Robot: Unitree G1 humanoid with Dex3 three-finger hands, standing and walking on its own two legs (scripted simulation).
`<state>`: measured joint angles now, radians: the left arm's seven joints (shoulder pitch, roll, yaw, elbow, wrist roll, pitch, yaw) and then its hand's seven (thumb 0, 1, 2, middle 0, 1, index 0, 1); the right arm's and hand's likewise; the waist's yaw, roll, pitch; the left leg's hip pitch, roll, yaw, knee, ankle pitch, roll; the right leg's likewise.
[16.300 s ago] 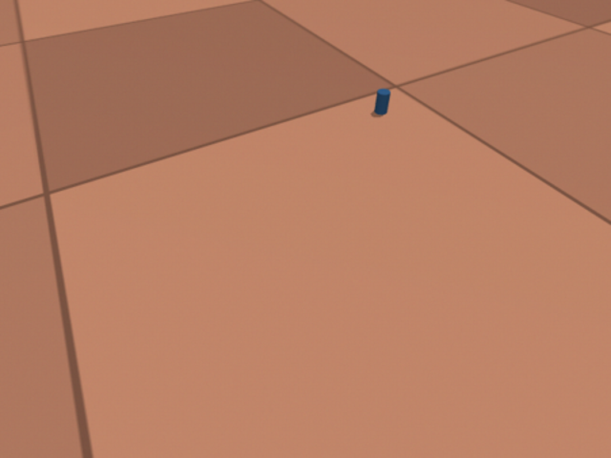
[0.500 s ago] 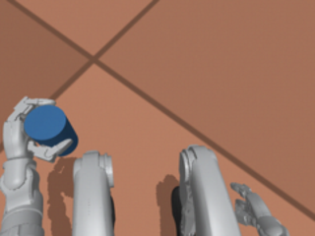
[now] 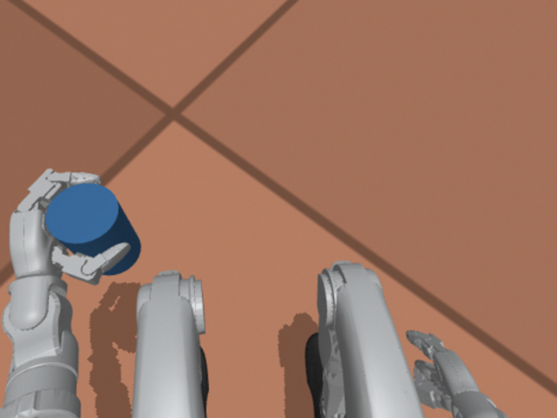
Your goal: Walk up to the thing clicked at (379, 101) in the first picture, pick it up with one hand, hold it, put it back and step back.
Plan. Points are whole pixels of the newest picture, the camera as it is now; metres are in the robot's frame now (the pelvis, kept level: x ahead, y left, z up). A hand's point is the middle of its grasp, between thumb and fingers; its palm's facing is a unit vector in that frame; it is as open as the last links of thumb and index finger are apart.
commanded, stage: lift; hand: left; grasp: from the side
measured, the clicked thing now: (100, 233) +0.38 +0.24 -0.08
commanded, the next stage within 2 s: none
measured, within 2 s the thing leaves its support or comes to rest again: neither
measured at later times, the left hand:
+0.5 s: hand (77, 221) +0.37 +0.23 +0.01, palm faces +0.13 -0.99 -0.06, open 11.1 cm
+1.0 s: hand out of the picture +0.36 +0.22 +0.18, palm faces +0.18 -0.98 -0.06, open 11.1 cm
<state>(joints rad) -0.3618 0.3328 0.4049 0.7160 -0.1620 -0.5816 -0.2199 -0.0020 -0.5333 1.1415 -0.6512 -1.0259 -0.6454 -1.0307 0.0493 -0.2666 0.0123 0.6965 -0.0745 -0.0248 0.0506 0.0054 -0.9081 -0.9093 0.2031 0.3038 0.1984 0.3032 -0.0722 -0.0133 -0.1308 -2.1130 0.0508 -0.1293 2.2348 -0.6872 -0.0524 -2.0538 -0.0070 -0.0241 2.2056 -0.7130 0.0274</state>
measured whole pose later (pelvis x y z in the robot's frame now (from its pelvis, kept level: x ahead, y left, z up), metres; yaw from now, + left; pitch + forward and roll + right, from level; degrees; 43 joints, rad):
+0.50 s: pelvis +0.00 +0.00 +0.04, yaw +0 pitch +33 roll -4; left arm -0.24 0.31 0.36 0.48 -0.20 -0.47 -0.21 0.00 -0.53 1.14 -0.65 -1.02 -0.65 -1.02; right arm 0.07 -0.26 0.00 0.65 -0.03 -0.04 0.02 0.01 -0.92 -0.90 0.20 0.30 0.20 0.30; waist -0.06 0.01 -0.15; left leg -2.01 0.06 -0.11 2.11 -0.68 -0.05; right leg -1.96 -0.01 -0.03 2.08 -0.70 0.02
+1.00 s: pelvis +0.03 +0.01 +0.18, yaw +3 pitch +27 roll -4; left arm -0.06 0.25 0.21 0.26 -0.19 -0.31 -0.08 0.00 -0.52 1.13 -0.65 -1.02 -0.64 -1.03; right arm 0.13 -0.23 0.00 0.62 0.01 -0.07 -0.04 0.01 -0.90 -0.90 0.20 0.30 0.20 0.30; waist -0.03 0.03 -0.18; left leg -1.50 0.06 -0.08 1.65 -0.63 -0.03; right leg -1.44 -0.02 -0.04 1.61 -0.65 0.03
